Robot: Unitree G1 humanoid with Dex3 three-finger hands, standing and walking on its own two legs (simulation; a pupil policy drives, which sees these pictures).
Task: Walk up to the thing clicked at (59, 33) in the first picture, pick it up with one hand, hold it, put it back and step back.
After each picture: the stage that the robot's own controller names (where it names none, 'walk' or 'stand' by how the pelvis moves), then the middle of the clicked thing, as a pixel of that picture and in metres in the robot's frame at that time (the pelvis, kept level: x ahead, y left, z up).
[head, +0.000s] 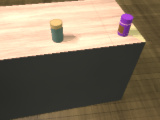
stand; (57, 31) +0.74 +0.14 -0.03
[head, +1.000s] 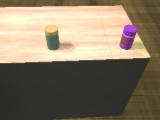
rise first; (52, 38) +0.66 +0.19 -0.01
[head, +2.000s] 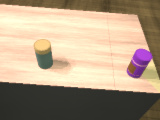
stand; (44, 54) +0.50 +0.17 +0.00
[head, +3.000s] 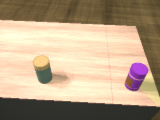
stand; (43, 70) +0.47 +0.18 -0.04
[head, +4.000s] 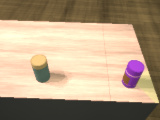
stand; (40, 69) +0.47 +0.19 -0.04
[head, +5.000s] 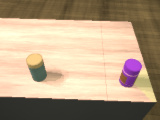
stand; (37, 68) +0.47 +0.21 -0.04
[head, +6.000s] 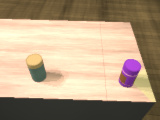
stand; (36, 68) +0.47 +0.21 -0.04
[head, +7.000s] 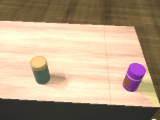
rise first; (40, 70) +0.46 +0.20 -0.03
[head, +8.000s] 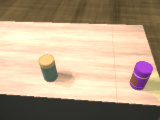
go down; (48, 68) +0.48 +0.18 -0.03
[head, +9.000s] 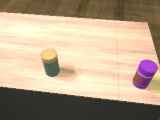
go down; (50, 63) +0.49 +0.17 -0.03
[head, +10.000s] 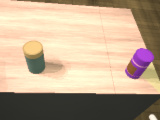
go down; (34, 58) +0.46 +0.16 +0.01
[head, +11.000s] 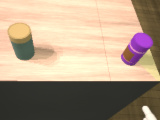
close in; (22, 42) +0.48 +0.17 +0.04
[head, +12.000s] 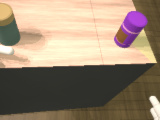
close; (5, 26) +0.51 +0.18 +0.07
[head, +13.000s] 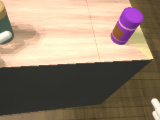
lift; out of the picture +0.52 +0.19 +0.08
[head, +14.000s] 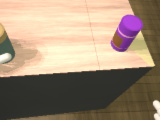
lift; out of the picture +0.46 +0.20 +0.07
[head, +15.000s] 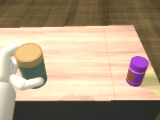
lift; (32, 67) +0.31 +0.14 +0.19
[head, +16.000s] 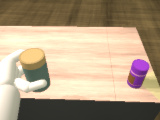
hold; (36, 70) +0.32 +0.15 +0.16
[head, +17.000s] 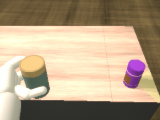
hold; (35, 77) +0.31 +0.14 +0.14
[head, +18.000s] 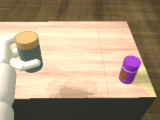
crouch; (29, 52) +0.40 +0.16 +0.15
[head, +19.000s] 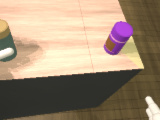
lower; (1, 41) +0.48 +0.18 +0.03
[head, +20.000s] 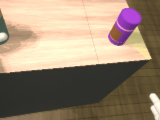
lower; out of the picture +0.51 +0.19 +0.07
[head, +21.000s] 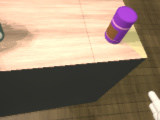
lower; out of the picture +0.52 +0.19 +0.07
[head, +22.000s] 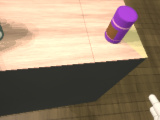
lower; out of the picture +0.52 +0.19 +0.07
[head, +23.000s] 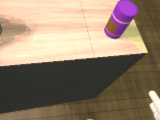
lower; out of the picture +0.53 +0.19 +0.08
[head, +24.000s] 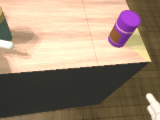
withdraw; out of the picture +0.51 +0.18 +0.07
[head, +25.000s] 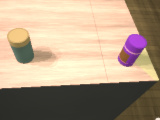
sink last; (21, 46) +0.48 +0.18 +0.03
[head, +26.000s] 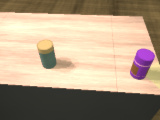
stand; (47, 54) +0.52 +0.18 +0.02
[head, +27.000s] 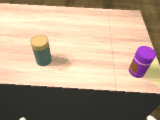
stand; (41, 51) +0.50 +0.18 +0.03
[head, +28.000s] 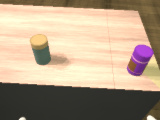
stand; (41, 50) +0.51 +0.18 +0.03
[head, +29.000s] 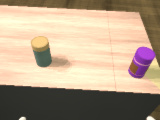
stand; (42, 52) +0.50 +0.18 +0.03
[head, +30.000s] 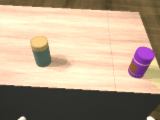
stand; (41, 52) +0.50 +0.18 +0.03
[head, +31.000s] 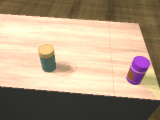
stand; (47, 58) +0.52 +0.17 -0.02
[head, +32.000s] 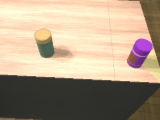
walk; (45, 44) +0.54 +0.17 -0.02
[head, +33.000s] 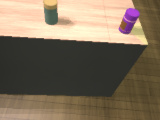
walk; (50, 11) +0.73 +0.16 -0.02
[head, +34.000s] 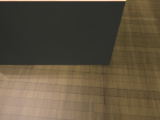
walk; out of the picture +1.07 +0.26 +0.00
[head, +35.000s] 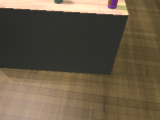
stand; out of the picture +1.12 +0.19 -0.03
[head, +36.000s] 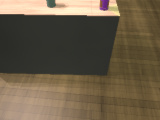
stand; out of the picture +1.13 +0.23 -0.04
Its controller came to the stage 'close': yes
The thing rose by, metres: 0.20
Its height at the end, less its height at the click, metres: +0.00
